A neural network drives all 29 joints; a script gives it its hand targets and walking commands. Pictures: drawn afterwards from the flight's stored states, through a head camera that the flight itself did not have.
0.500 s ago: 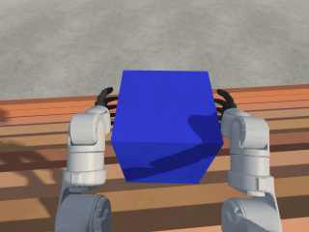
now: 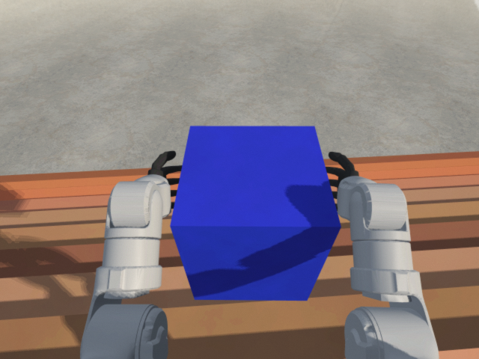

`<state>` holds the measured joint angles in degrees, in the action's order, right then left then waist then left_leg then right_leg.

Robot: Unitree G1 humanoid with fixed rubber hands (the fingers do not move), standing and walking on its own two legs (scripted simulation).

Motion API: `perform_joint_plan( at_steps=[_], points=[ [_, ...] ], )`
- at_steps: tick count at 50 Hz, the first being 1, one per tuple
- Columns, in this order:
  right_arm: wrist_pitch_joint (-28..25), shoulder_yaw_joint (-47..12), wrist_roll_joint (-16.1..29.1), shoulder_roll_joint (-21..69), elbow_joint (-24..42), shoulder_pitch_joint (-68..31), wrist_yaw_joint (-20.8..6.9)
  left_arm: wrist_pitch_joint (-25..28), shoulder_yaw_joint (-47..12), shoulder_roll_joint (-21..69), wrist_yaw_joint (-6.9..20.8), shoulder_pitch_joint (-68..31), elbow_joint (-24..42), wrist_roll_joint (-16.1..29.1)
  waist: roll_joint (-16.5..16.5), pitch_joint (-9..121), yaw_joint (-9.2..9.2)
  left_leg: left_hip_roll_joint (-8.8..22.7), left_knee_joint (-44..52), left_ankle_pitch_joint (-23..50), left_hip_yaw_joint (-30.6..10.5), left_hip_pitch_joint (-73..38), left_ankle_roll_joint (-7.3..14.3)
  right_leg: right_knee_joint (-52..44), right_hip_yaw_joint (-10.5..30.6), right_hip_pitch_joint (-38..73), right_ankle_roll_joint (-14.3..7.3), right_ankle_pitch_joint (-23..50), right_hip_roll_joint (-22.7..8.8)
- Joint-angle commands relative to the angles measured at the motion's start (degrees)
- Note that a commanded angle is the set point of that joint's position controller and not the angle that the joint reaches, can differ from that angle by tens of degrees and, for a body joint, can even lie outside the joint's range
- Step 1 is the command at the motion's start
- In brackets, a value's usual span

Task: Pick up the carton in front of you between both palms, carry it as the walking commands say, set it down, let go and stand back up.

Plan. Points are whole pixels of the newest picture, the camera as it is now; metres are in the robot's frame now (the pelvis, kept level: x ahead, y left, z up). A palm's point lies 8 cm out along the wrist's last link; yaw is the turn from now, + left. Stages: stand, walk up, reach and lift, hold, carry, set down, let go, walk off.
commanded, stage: carry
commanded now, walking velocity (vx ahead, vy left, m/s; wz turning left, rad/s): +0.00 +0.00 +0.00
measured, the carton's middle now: (251, 217) +0.35 +0.00 +0.05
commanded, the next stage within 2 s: none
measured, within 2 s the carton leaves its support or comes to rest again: neither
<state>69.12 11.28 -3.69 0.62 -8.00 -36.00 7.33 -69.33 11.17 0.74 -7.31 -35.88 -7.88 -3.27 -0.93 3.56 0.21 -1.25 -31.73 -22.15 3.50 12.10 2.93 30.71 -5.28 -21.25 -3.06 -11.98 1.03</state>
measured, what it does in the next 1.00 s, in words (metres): stands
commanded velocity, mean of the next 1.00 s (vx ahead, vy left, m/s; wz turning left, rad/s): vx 0.00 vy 0.00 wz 0.00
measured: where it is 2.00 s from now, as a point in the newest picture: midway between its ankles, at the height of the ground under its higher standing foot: outside the picture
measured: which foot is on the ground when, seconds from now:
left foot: down 0.00-1.00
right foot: down 0.00-1.00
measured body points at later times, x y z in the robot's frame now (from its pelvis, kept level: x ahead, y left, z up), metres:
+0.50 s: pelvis -0.02 -0.01 +0.00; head -0.04 -0.01 +0.45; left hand +0.33 +0.15 +0.12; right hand +0.33 -0.16 +0.12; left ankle -0.06 +0.08 -0.73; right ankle +0.04 -0.09 -0.73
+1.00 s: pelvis -0.03 -0.01 +0.00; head -0.04 -0.01 +0.45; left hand +0.33 +0.15 +0.12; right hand +0.33 -0.16 +0.12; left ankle -0.06 +0.08 -0.73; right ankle +0.04 -0.09 -0.73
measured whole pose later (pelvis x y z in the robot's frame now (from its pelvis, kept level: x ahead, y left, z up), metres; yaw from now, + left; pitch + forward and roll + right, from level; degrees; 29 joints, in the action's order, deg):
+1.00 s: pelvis -0.03 -0.01 +0.00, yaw +0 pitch +2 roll +0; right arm 69.8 11.1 -3.6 0.0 -11.5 -37.5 7.2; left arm -70.2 11.2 0.3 -6.9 -36.8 -10.6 -3.7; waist -0.6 4.4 0.1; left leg -1.1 -30.9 -19.3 3.4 13.4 2.4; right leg 27.7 -5.7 -21.4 -3.6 -8.1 0.9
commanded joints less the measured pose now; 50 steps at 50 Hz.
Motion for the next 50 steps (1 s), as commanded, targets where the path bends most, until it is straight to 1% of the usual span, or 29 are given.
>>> perform_joint_plan(
  at_steps=[1, 7, 14, 21, 35, 50],
  points=[
    [-1.29, -35.55, 24.65, 62.8, 4.88, -41.46, -14.13, 1.43, -35.2, 61.64, 14.29, -41.45, 5.36, 23.81, 0.68, 22.04, -0.23, 6.92, 4.64, 14.06, -6.31, -2.87, 0.53, -3.76, 8.81, 12.49, -3.64, 15.36, -8.27],
    [-1.18, -33.9, 24.47, 63.02, 2.38, -41.89, -14.39, 1.3, -33.36, 61.32, 14.26, -41.26, 3.0, 22.96, 0.99, 20.31, 0.0, 6.82, 6.31, 9.38, -6.61, -1.02, 0.49, -5.78, 9.04, 12.29, -3.34, 12.11, -8.44],
    [-1.14, -32.56, 24.18, 63.31, 1.55, -42.66, -14.18, 1.25, -32.26, 61.75, 14.31, -42.2, 2.15, 23.07, 1.14, 20.03, 0.17, 6.83, 6.73, 8.3, -6.65, -0.53, 0.39, -6.56, 9.26, 12.02, -3.12, 11.03, -8.52],
    [-0.99, -32.24, 23.97, 63.25, 2.18, -42.82, -13.76, 1.19, -32.36, 62.29, 14.28, -42.88, 2.76, 23.68, 1.3, 20.9, 0.14, 6.89, 6.24, 9.08, -6.6, -0.78, 0.51, -6.44, 9.29, 12.22, -3.15, 12.3, -8.56],
    [-0.73, -32.99, 24.5, 63.57, 3.22, -42.83, -13.86, 1.05, -32.98, 62.5, 14.11, -42.76, 4.1, 23.73, 0.87, 22.45, -0.04, 7.17, 4.98, 13.38, -6.86, -1.43, 0.66, -5.16, 8.63, 12.71, -3.44, 15.5, -8.44],
    [-0.72, -33.1, 24.55, 63.51, 3.19, -42.64, -14.06, 1.05, -33.23, 62.42, 14.16, -42.64, 4.17, 23.7, 0.78, 22.36, -0.12, 7.29, 4.93, 13.91, -7.01, -1.54, 0.79, -5.19, 8.48, 12.4, -3.31, 14.96, -8.37]
  ],
)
